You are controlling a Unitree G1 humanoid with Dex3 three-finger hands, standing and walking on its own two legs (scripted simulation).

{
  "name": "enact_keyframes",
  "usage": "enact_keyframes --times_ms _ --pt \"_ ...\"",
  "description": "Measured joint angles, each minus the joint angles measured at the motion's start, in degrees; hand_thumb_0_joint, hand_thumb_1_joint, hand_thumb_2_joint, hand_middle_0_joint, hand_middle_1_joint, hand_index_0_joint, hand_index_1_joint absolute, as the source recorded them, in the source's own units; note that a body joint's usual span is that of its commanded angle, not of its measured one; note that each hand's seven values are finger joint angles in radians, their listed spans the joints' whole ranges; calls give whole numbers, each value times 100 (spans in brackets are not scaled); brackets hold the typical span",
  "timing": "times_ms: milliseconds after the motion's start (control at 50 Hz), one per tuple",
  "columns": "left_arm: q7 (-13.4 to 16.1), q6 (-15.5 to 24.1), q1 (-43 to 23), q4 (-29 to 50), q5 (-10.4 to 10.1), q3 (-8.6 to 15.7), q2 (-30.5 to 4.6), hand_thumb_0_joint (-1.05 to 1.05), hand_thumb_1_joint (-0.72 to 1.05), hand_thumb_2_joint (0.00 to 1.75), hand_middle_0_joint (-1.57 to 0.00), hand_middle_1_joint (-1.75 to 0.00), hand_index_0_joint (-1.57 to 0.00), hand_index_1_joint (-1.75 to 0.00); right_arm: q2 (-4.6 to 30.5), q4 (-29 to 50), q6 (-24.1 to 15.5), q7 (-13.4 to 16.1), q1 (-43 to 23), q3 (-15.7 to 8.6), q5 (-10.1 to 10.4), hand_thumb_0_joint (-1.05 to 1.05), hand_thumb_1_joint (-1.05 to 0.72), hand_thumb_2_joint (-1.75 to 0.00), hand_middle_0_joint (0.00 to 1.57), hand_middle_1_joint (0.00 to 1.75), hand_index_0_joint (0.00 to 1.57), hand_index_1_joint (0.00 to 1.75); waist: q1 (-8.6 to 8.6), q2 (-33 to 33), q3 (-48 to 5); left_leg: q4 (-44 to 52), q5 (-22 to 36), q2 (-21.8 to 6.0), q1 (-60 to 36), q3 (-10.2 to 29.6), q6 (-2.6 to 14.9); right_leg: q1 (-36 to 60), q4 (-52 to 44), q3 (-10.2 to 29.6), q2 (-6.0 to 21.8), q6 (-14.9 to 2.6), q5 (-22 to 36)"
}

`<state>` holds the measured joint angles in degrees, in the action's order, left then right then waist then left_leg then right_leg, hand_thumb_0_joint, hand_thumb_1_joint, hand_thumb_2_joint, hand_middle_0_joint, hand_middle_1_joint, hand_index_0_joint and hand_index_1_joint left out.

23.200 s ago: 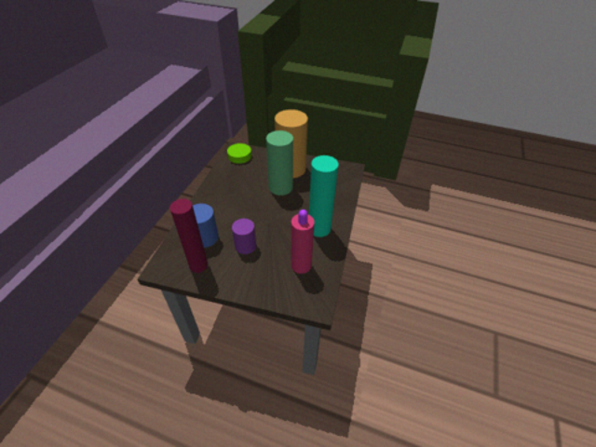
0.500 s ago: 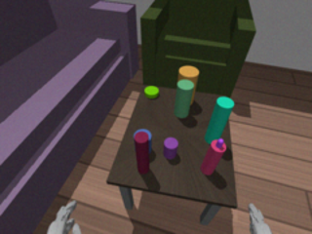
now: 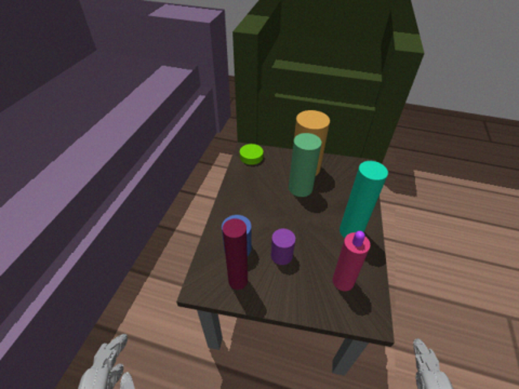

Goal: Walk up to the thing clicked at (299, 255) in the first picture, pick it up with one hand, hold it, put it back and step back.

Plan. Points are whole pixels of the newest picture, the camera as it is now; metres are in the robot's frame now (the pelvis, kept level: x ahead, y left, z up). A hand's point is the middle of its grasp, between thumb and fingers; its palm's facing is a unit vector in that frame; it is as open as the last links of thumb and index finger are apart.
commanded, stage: stand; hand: right
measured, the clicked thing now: (351, 259) +0.49 -0.21 -0.20
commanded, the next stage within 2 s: none
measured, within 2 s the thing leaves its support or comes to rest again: neither
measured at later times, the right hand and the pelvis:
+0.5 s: hand out of the picture +0.10 -0.25 -0.12, palm faces -0.01 +0.93 -0.37, open 10.0 cm; pelvis +0.00 +0.00 +0.02, yaw -1 degrees
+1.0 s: hand out of the picture +0.05 -0.24 -0.10, palm faces +0.01 +0.94 -0.35, open 7.4 cm; pelvis +0.00 +0.00 +0.06, yaw -1 degrees
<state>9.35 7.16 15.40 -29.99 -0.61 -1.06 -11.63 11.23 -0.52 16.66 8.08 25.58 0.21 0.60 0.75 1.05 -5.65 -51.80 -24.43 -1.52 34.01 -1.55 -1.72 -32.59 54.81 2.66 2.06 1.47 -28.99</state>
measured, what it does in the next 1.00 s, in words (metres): rises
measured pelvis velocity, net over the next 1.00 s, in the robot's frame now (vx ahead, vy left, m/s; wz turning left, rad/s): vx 0.00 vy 0.00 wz -0.02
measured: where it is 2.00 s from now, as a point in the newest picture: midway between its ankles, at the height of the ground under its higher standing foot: outside the picture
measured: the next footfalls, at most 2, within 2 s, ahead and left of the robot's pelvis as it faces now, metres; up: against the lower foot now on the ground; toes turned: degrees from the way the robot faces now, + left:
none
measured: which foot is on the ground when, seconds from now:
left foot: down 0.00-1.00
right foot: down 0.00-1.00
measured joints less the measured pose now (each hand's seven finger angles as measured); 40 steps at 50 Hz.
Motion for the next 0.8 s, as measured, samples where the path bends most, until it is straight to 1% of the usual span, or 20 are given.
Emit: enact_keyframes --times_ms 120,180,200,220,240,260,280,340,440,520,580,680,800 --pt "-5 3 4 0 2 -8 5 2 90 90 -20 -30 -21 -30 0 -11 -2 8 -25 4 1 -1 55 -5 6 5 6 5 -1 4 6 5 9 -1 -6 4 -4 3 3 -3 -2 -6 4" --pt "-12 6 8 7 -2 -10 7 2 90 90 -20 -30 -20 -30 7 -3 -7 14 -23 7 1 -1 51 -9 9 9 9 9 -2 1 11 11 16 -3 -5 7 -5 3 -4 -6 -4 -6 11" --pt "-73 8 -53 -105 160 3 -19 1 90 90 -20 -30 -20 -30 50 -240 -220 -65 -134 30 -128 -1 48 -12 10 11 10 11 -20 -9 113 25 18 -16 -90 11 1 94 -34 -12 -18 -19 24" --pt "-196 -53 -154 -306 329 -4 -88 1 90 90 -20 -30 -20 -30 142 -676 -508 -189 -339 64 -261 -1 45 -15 12 13 11 13 -55 -35 233 42 18 -45 -202 23 19 223 -93 -26 -48 -39 52" --pt "-334 -158 -257 -520 446 -26 -177 1 90 90 -20 -30 -20 -30 247 -1150 -750 -315 -545 82 -346 -1 41 -19 13 15 12 15 -88 -61 313 59 21 -72 -286 39 35 328 -156 -44 -77 -56 83" --pt "-459 -269 -351 -719 500 -36 -262 1 90 90 -20 -30 -20 -30 342 -1602 -944 -423 -721 77 -398 -1 36 -24 14 17 14 17 -110 -78 377 79 27 -94 -359 53 38 417 -212 -59 -99 -69 109" --pt "-563 -363 -426 -890 507 -29 -338 1 90 90 -20 -30 -21 -30 429 -2010 -1096 -513 -860 54 -422 -1 31 -29 15 19 15 19 -121 -93 434 100 34 -113 -427 66 32 501 -266 -74 -118 -76 132" --pt "-772 -541 -511 -1253 421 71 -524 1 90 90 -21 -30 -21 -30 629 -2954 -1354 -677 -1063 -72 -382 -1 13 -47 17 24 17 23 -105 -127 532 199 62 -157 -601 98 9 711 -440 -108 -162 -86 199" --pt "-875 -639 -396 -1754 359 270 -771 1 90 90 -20 -30 -21 -30 776 -4035 -1541 -725 -1122 -217 -334 -1 -22 -70 19 27 19 27 -78 -120 597 505 160 -197 -910 108 -17 1035 -790 -129 -202 -105 325" --pt "-883 -704 -308 -2156 309 340 -851 1 90 90 -20 -30 -20 -30 801 -4662 -1627 -717 -1131 -237 -318 0 -51 -81 20 29 20 29 -67 -97 656 851 288 -208 -1206 86 -31 1319 -1130 -120 -211 -116 458" --pt "-887 -734 -285 -2431 269 342 -839 1 90 90 -20 -30 -20 -30 787 -5059 -1665 -710 -1165 -207 -294 0 -67 -85 20 29 20 29 -60 -93 709 1151 413 -219 -1445 73 -44 1556 -1441 -118 -221 -121 595" --pt "-883 -766 -309 -2822 206 281 -747 1 90 90 -20 -30 -20 -30 727 -5585 -1703 -686 -1270 -139 -242 0 -81 -88 20 30 20 29 -75 -79 770 1682 651 -223 -1867 43 -57 1978 -1996 -107 -224 -114 854" --pt "-892 -789 -465 -3141 156 220 -656 1 90 90 -20 -30 -20 -30 655 -6001 -1724 -680 -1408 -62 -213 0 -88 -90 20 30 20 30 -92 -42 802 2255 942 -221 -2270 22 -55 2400 -2621 -104 -222 -95 1178"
